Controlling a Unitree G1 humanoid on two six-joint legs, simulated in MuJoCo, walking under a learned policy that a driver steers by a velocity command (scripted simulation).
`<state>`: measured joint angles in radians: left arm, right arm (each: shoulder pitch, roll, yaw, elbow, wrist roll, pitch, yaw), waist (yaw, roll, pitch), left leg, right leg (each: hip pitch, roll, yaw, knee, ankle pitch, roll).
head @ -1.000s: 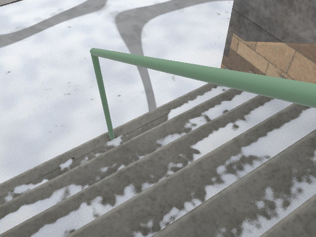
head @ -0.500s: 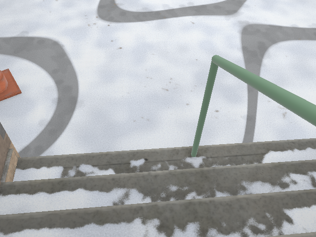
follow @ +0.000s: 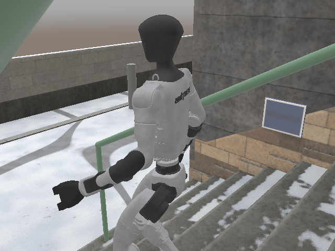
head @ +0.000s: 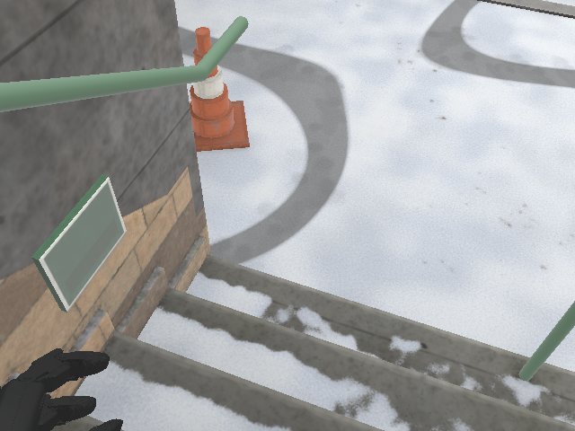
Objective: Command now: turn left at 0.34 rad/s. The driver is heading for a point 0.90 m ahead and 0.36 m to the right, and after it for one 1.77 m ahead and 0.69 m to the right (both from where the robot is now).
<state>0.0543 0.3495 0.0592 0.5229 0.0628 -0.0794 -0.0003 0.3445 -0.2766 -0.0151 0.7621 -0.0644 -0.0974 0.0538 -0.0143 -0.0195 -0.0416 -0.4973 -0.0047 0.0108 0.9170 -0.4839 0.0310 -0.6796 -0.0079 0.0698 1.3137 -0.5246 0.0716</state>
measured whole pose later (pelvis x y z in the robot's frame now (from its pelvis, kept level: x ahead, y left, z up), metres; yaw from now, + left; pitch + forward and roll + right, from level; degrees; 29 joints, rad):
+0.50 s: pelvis +0.10 -0.10 -0.13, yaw -16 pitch +3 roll +0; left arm 0.44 0.23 0.00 0.81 0.06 -0.10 -0.06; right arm 0.15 -0.25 0.04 0.65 -0.07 -0.05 -0.06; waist 0.02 0.01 -0.02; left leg -0.99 0.05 -0.03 1.87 -0.40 -0.08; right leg -0.44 0.12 0.09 0.64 -0.26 -0.08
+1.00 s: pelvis +0.23 -0.09 -0.14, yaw -41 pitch +4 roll +3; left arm 0.21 0.28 0.01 0.70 0.09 -0.05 -0.09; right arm 0.31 -0.26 -0.03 0.71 -0.05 -0.07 -0.02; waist -0.05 -0.03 -0.08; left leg -0.32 -0.07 0.14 0.64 -0.40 0.09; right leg -0.94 -0.02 0.04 1.51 -0.19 0.07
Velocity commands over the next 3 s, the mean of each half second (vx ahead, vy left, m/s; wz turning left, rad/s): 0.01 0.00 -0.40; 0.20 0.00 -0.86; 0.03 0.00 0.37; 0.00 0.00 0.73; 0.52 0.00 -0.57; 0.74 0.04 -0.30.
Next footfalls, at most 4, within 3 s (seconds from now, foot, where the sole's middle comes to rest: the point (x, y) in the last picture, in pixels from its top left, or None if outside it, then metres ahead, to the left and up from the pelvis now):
0.28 right None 0.16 -0.20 -0.89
0.80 left None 0.29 -0.04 -0.89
1.14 right None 0.19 -0.23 -0.89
1.52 left None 0.29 0.00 -0.89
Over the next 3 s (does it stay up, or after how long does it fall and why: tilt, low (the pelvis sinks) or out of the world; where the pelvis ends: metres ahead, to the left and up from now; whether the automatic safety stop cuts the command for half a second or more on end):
stays up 0.47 -0.28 -0.30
